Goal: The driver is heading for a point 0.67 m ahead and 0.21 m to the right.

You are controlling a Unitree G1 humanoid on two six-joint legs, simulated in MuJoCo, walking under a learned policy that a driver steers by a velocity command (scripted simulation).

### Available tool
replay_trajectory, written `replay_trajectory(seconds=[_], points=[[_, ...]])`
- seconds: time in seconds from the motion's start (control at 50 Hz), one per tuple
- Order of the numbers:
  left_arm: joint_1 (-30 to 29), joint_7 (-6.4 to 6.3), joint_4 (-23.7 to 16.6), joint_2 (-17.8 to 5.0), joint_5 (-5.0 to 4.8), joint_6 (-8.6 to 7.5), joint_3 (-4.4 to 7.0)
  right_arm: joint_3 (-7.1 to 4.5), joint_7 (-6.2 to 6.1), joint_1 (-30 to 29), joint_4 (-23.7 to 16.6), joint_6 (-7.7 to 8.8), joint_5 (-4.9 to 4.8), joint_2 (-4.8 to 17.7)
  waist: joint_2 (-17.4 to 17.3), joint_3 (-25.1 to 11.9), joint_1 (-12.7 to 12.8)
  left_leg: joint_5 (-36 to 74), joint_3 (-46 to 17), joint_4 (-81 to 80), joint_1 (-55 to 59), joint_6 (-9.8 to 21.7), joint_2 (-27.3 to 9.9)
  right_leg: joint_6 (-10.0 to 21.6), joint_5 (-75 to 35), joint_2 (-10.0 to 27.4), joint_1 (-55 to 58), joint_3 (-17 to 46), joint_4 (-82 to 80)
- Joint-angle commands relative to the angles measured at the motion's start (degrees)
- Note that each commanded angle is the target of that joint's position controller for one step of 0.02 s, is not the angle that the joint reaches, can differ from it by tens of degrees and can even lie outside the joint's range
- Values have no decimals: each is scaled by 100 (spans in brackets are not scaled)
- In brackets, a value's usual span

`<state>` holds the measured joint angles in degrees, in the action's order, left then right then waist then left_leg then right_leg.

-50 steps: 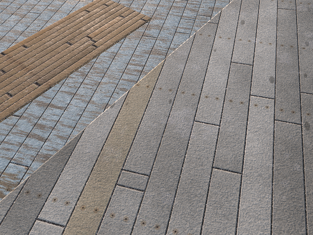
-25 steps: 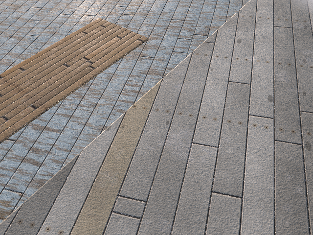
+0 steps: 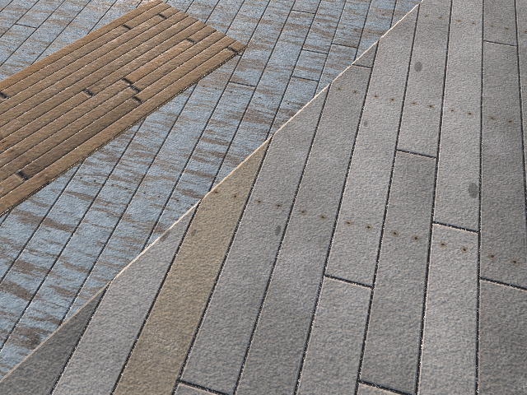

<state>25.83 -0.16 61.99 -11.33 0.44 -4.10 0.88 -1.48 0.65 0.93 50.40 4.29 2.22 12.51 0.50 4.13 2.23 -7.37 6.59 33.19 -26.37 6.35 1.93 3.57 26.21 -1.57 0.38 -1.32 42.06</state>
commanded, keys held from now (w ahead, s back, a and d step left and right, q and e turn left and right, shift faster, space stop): w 0.26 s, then w+e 0.64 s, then no key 0.10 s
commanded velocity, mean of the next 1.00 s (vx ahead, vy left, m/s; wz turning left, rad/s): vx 0.49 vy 0.00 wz -0.29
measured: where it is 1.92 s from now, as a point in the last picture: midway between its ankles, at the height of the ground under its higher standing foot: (308, 307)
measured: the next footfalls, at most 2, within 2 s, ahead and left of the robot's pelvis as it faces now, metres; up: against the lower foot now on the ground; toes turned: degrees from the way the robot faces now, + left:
right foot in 0.54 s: +0.45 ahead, -0.08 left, +0.00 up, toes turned -10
left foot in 1.04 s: +0.78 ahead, +0.00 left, +0.00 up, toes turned -21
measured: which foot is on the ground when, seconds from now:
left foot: down 0.00-0.56, up 0.58-1.00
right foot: up 0.00-0.52, down 0.54-1.00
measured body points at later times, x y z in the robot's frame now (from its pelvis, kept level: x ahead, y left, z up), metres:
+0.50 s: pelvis +0.28 +0.00 +0.01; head +0.31 -0.01 +0.46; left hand +0.48 +0.20 -0.11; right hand +0.18 -0.24 -0.14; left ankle +0.11 +0.07 -0.72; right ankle +0.41 -0.09 -0.70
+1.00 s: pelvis +0.55 -0.04 +0.02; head +0.59 -0.05 +0.47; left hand +0.60 +0.24 -0.11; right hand +0.70 -0.32 -0.08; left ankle +0.75 +0.03 -0.69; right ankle +0.41 -0.08 -0.72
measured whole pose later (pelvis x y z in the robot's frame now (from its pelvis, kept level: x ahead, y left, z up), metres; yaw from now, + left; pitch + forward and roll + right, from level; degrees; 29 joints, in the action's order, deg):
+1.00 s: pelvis +0.55 -0.04 +0.02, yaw -20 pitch +2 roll -1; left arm 24.5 -0.7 53.8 -14.4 0.8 -2.5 4.2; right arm -1.1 1.1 0.1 43.6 3.3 1.8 13.5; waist -2.0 2.9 5.5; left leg -2.5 -1.1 33.9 -32.8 -0.8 -2.0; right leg 5.3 19.7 -7.7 0.5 9.2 18.7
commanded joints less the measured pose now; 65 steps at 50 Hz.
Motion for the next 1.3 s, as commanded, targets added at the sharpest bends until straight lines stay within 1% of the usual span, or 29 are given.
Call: replay_trajectory(seconds=[0.02,0.04,0.06,0.1,0.18,0.26,0.34,0.42,0.48,0.52,0.54,0.56,0.58,0.6,0.62,0.66,0.74,0.92,0.98,1.02,1.04,1.06,1.08,1.1,1.12,1.14,1.18,1.24,1.3], points=[[34,11,-484,-784,21,-41,203,-397,-31,1833,381,-86,-164,1228,-513,-1163,-600,-2093,-4115,-1937,3650,1173,-2291,234,-178,116,-3694,537,3716],[-368,44,-602,-751,36,-78,201,-295,-13,1348,279,-49,-191,820,-283,-559,-483,-1820,-3341,-2168,2751,1021,-2078,256,-692,353,-3629,477,3366],[-483,62,-603,-635,40,-68,199,-231,-9,1194,310,6,-159,597,-171,-246,-296,-1240,-2785,-2357,2122,833,-1818,258,-920,537,-3344,468,3003],[-301,120,-538,-411,163,84,171,-137,-38,1326,480,99,-147,342,-273,-149,-17,-363,-2065,-2501,1457,608,-1472,142,-1038,697,-2755,449,2539],[-894,185,-762,-408,168,233,186,-174,-59,1829,683,211,-161,611,-263,11,-4,204,-1487,-2786,1495,664,-1286,-86,-1550,827,-3272,191,1912],[-1896,199,-1102,-440,117,226,180,-127,-64,2314,793,178,-181,544,-233,201,-255,907,-1155,-2842,1960,512,-1110,-250,-2322,847,-3850,-32,835],[-2502,213,-1287,-286,47,193,95,-104,-112,2691,915,187,-134,532,-338,199,-469,1716,-638,-2747,2503,314,-1121,-154,-2772,587,-3734,-236,-119],[-2874,212,-1476,-310,63,155,85,-82,-210,2922,1043,155,-62,493,-353,269,-544,2704,-297,-2399,3328,263,-1373,120,-2457,351,-3759,-372,-656],[-2329,161,-1371,-423,104,111,163,-119,-290,2699,1017,142,-53,678,-527,-99,-211,5117,5,-1298,3626,140,-1481,469,-1706,-105,-2854,-702,-870],[-949,113,-955,-657,148,48,319,-169,-293,2511,932,71,-73,850,-531,-814,385,5245,205,635,3281,33,-1414,788,-1727,-379,-1303,-694,-1417],[-73,69,-757,-1059,260,39,471,-143,-272,2348,729,85,-121,810,-262,-1307,769,3666,295,2214,2044,-81,-1287,1140,-1492,412,117,380,-1536],[101,26,-835,-1645,178,138,667,-102,-142,2637,445,159,-293,378,1437,-1985,494,-1237,311,4830,-466,-478,152,2214,-1665,2144,1920,3732,-2087],[-209,83,-838,-1523,5,214,634,-195,-111,2227,316,209,-150,838,337,-1960,397,-1842,-838,5235,-1285,-372,42,2276,-1842,2148,1864,4184,-2492],[-679,66,-914,-1352,-18,225,588,-182,-78,1747,113,275,-140,739,123,-1142,238,-1438,-946,5035,-1628,-361,-331,2083,-1806,2020,1101,3288,-2597],[-927,67,-922,-988,-6,205,506,-177,-72,1658,82,313,-149,695,-341,-547,0,-1114,-922,4434,-1395,-387,-576,1764,-2191,1770,172,2700,-2821],[-1147,11,-921,-759,-28,125,422,-159,-67,1630,-2,119,18,517,-293,-201,-375,-1019,-926,3620,-699,-560,-816,1340,-2793,1155,-931,1892,-2983],[-803,18,-919,-1051,-51,5,485,-151,-2,1297,-273,-145,71,443,45,-245,-390,-593,-690,2769,-682,-847,-828,1291,-3339,785,-1293,1516,-3093],[108,-26,-994,-1104,21,111,503,-70,69,-517,-1071,-111,-42,507,330,-128,281,563,-644,587,-1211,-881,-464,960,-4021,754,-126,1804,-2663],[41,-103,-1022,-1102,58,130,489,-67,22,-184,-1040,4,-55,563,446,-266,129,525,-626,-148,-228,-635,-179,569,-5241,713,-71,1678,-2029],[-238,-117,-1091,-1209,24,77,504,-162,-60,831,-717,104,-42,803,440,-638,-342,791,-606,-740,1035,-390,13,290,-5930,565,-120,1648,-1084],[-332,-93,-1155,-1163,-54,22,487,-207,-112,1467,-567,208,7,968,212,-998,-651,1799,-811,-1016,2087,-246,-375,157,-5263,283,-539,1493,-140],[25,-104,-1372,-710,-135,-14,372,-260,-159,2097,-575,257,107,1397,-763,-1901,-620,4672,-2147,-327,3673,103,-2027,9,-2099,-152,-1565,1093,1495],[891,-170,-1270,-730,-320,80,407,-356,-109,2044,-564,110,-98,1538,-1828,-2873,-339,5899,-3781,-426,4401,1090,-3056,-103,1038,-832,-2407,693,2978],[774,-198,-1052,-1058,-63,180,452,-266,-60,1661,-721,15,-207,1091,-672,-2387,-232,5029,-3589,-705,3618,1034,-2726,-106,608,-518,-2618,950,3337],[260,-152,-1080,-975,28,225,441,-135,-61,1219,-760,1,-221,650,-302,-1599,-202,4304,-2851,-912,2867,873,-2357,-176,287,-359,-2713,943,3201],[-11,-113,-1128,-829,43,269,405,-37,-80,997,-735,-11,-180,391,-234,-1127,-131,4018,-2335,-1157,2298,649,-2032,-237,117,-179,-2694,920,2837],[-92,-31,-1102,-704,126,443,378,-4,-105,1037,-566,11,-159,432,-628,-803,-15,3866,-1679,-1459,1541,417,-1607,-331,-195,-94,-2191,793,2279],[-38,-21,-992,-610,69,583,334,-5,-84,992,-456,66,-104,553,-663,-1020,152,3731,-1317,-1566,1206,500,-1483,-398,-390,-144,-1728,658,1724],[-461,-49,-986,-499,99,663,230,10,-88,975,-357,-6,-76,588,-818,-915,73,2177,-1193,-1753,989,432,-1330,-407,-451,31,-1485,414,536]])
